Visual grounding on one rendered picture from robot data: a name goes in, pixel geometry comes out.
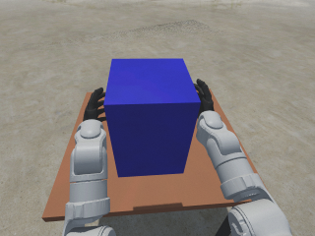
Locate table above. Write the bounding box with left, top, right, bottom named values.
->
left=41, top=88, right=269, bottom=236

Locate robot left hand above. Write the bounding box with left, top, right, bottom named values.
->
left=83, top=88, right=106, bottom=122

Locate robot left forearm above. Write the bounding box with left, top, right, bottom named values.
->
left=62, top=119, right=110, bottom=236

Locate robot right forearm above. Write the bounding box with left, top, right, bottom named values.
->
left=196, top=110, right=292, bottom=234

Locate robot left upper arm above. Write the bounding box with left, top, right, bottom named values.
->
left=66, top=225, right=116, bottom=236

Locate robot right upper arm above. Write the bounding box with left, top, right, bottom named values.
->
left=227, top=198, right=292, bottom=236

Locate robot right hand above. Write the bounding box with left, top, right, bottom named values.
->
left=193, top=79, right=215, bottom=119

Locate carton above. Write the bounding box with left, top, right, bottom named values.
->
left=103, top=58, right=201, bottom=178

